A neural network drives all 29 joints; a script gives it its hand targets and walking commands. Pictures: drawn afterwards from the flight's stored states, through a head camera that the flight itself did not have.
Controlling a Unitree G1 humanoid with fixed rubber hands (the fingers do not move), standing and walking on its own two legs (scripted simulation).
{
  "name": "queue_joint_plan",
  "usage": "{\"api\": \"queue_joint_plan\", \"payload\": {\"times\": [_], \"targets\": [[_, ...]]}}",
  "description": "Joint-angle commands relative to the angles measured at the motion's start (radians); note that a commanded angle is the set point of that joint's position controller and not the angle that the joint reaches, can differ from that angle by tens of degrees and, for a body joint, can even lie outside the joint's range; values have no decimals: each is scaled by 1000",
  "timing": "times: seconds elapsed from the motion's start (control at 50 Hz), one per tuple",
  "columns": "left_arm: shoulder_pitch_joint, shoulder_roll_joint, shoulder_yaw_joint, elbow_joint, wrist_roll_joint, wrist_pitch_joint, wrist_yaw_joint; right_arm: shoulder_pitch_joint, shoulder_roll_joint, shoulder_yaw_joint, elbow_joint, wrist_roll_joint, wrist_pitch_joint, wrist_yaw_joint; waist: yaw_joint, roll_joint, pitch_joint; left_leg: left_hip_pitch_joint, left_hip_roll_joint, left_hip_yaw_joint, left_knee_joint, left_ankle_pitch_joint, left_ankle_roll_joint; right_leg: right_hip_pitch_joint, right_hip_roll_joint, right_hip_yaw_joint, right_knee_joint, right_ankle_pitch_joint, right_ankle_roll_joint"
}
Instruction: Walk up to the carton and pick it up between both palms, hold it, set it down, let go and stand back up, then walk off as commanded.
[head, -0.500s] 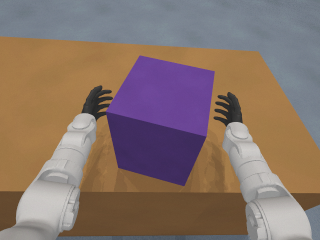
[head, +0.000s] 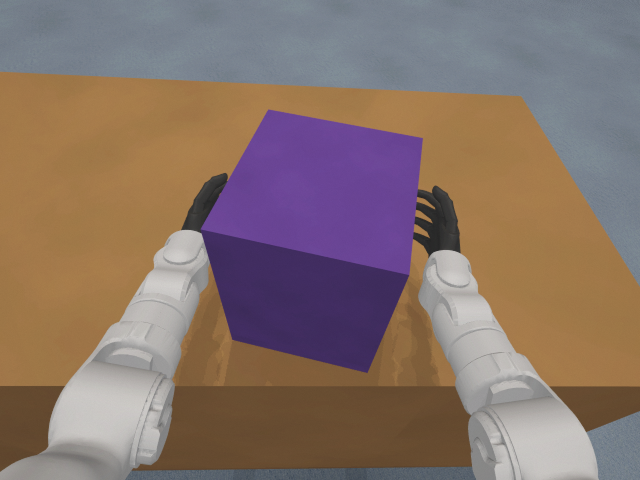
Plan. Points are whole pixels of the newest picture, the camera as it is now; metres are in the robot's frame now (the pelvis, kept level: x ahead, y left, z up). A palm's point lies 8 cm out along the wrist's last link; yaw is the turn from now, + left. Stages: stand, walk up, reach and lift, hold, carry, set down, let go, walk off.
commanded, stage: reach and lift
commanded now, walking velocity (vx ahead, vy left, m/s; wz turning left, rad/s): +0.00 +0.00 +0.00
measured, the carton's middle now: (320, 247) +0.42 +0.02 +0.05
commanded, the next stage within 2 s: none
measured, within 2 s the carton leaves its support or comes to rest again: leaves its support in 1.38 s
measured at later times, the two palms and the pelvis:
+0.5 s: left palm (210, 234) +0.42 +0.16 +0.07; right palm (440, 255) +0.39 -0.14 +0.08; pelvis +0.00 +0.00 +0.00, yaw +0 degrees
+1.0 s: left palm (212, 238) +0.41 +0.16 +0.07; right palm (442, 260) +0.39 -0.14 +0.08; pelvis +0.00 +0.00 +0.00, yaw +0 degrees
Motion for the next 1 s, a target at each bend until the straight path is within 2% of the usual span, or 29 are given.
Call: {"api": "queue_joint_plan", "payload": {"times": [0.0, 0.04, 0.1, 0.12, 0.16, 0.22, 0.24, 0.26, 0.3, 0.32, 0.36, 0.38, 0.4, 0.44, 0.5, 0.52, 0.62, 0.64, 0.7, 0.72, 0.74, 0.76, 0.78, 0.8, 0.86, 0.9, 0.94, 0.96, 0.98], "targets": [[-542, -62, 78, -203, 70, -50, 3, -460, -28, -151, -71, -125, -92, -3, -115, 121, -596, 390, 2, 15, 42, 586, -83, 134, 54, -63, -83, 446, 3], [-560, -74, 93, -256, 86, -51, 12, -466, -13, -174, -109, -149, -100, -8, -108, 117, -622, 378, -1, 23, 38, 567, -81, 150, 53, -61, -79, 441, 6], [-567, -121, 94, -223, 101, -56, 7, -495, 37, -185, -107, -173, -95, 2, -102, 97, -586, 376, 2, 25, 29, 551, -74, 160, 50, -64, -85, 426, 4], [-556, -131, 109, -215, 121, -58, 2, -473, 60, -182, -100, -178, -96, 6, -87, 100, -580, 370, -2, 29, 24, 547, -70, 177, 48, -59, -84, 427, 4], [-572, -157, 123, -187, 139, -61, -6, -498, 75, -207, -88, -216, -100, 12, -93, 85, -553, 353, -3, 35, 11, 506, -65, 189, 43, -61, -83, 404, 6], [-586, -260, 121, -169, 188, -80, -39, -516, 190, -213, -81, -283, -119, 40, -95, 73, -575, 355, -8, 44, -3, 515, -62, 241, 30, -60, -90, 453, 11], [-607, -318, 128, -162, 213, -91, -62, -536, 272, -203, -97, -310, -127, 60, -84, 63, -572, 344, -13, 47, -10, 506, -57, 264, 27, -57, -86, 455, 16], [-619, -393, 123, -167, 246, -99, -79, -537, 347, -215, -77, -345, -134, 83, -97, 72, -564, 364, -12, 44, -17, 515, -63, 266, 28, -65, -89, 441, 17], [-613, -618, 131, -139, 338, -113, -145, -549, 584, -190, -101, -443, -156, 154, -67, 69, -571, 395, -13, 62, -37, 541, -60, 320, 20, -72, -95, 442, 17], [-621, -721, 112, -123, 356, -116, -171, -583, 693, -165, -125, -473, -167, 188, -58, 59, -601, 402, -15, 63, -46, 548, -58, 344, 18, -72, -94, 455, 19], [-590, -745, 96, -91, 369, -126, -176, -545, 711, -149, -94, -500, -183, 209, -73, 72, -613, 417, -20, 69, -50, 573, -67, 369, 25, -79, -93, 504, 21], [-590, -749, 99, -88, 368, -132, -174, -527, 719, -140, -79, -502, -183, 218, -65, 72, -605, 416, -21, 73, -56, 564, -65, 380, 28, -78, -92, 512, 23], [-599, -742, 79, -80, 357, -140, -167, -518, 711, -137, -60, -502, -186, 220, -83, 86, -581, 412, -19, 68, -55, 566, -68, 376, 29, -80, -91, 502, 20], [-602, -741, 75, -53, 349, -150, -168, -517, 714, -127, -48, -502, -182, 221, -86, 72, -553, 390, -21, 68, -64, 523, -63, 385, 27, -77, -97, 500, 17], [-577, -752, 73, -29, 341, -151, -165, -532, 714, -127, -56, -486, -174, 228, -82, 74, -512, 381, -21, 65, -71, 481, -63, 386, 28, -78, -102, 463, 15], [-607, -764, 68, -27, 333, -151, -165, -561, 704, -141, -55, -497, -171, 227, -95, 68, -524, 376, -21, 60, -76, 472, -62, 381, 30, -82, -110, 450, 15], [-606, -779, 65, -27, 332, -160, -160, -570, 718, -120, -65, -486, -162, 234, -86, 68, -525, 366, -22, 67, -82, 435, -56, 378, 27, -74, -112, 426, 12], [-623, -781, 64, -33, 326, -163, -159, -564, 716, -129, -58, -486, -159, 236, -97, 86, -511, 363, -23, 65, -80, 439, -61, 374, 27, -74, -114, 417, 11], [-629, -764, 80, -21, 331, -162, -158, -574, 721, -135, -62, -491, -150, 237, -89, 66, -493, 339, -20, 67, -84, 395, -49, 368, 19, -66, -116, 386, 12], [-636, -771, 83, -17, 332, -162, -160, -571, 721, -138, -59, -497, -145, 237, -100, 62, -493, 339, -24, 66, -87, 386, -50, 376, 19, -67, -118, 387, 12], [-627, -767, 78, -20, 327, -162, -159, -569, 734, -121, -65, -496, -146, 233, -91, 46, -506, 317, -24, 70, -90, 385, -44, 394, 17, -59, -114, 413, 16], [-636, -777, 67, -28, 328, -161, -158, -569, 727, -121, -60, -488, -147, 232, -93, 78, -508, 331, -24, 66, -88, 395, -50, 379, 21, -64, -112, 402, 13], [-642, -791, 58, -47, 322, -165, -152, -575, 741, -121, -69, -488, -151, 234, -101, 76, -531, 341, -24, 62, -83, 403, -54, 380, 26, -69, -110, 408, 12], [-636, -787, 59, -42, 320, -164, -149, -576, 732, -123, -54, -478, -149, 235, -90, 86, -519, 339, -23, 65, -87, 413, -53, 374, 25, -66, -112, 402, 11], [-633, -804, 48, -43, 323, -163, -153, -563, 734, -113, -58, -486, -152, 226, -108, 77, -516, 327, -22, 59, -86, 405, -54, 378, 22, -67, -114, 409, 9], [-622, -798, 54, -32, 324, -158, -147, -579, 737, -112, -57, -472, -150, 228, -92, 87, -504, 335, -18, 58, -82, 416, -56, 367, 28, -65, -117, 396, 5], [-645, -805, 51, -46, 326, -165, -145, -571, 739, -111, -48, -483, -148, 227, -103, 75, -526, 324, -22, 61, -85, 397, -56, 372, 25, -63, -118, 390, 8], [-648, -821, 27, -66, 307, -168, -139, -573, 752, -93, -67, -473, -156, 225, -103, 83, -550, 340, -19, 57, -77, 438, -60, 375, 28, -69, -107, 431, 8], [-622, -823, 27, -57, 315, -165, -141, -581, 754, -68, -74, -457, -160, 223, -89, 84, -529, 326, -21, 58, -76, 444, -56, 383, 27, -64, -107, 441, 9]]}}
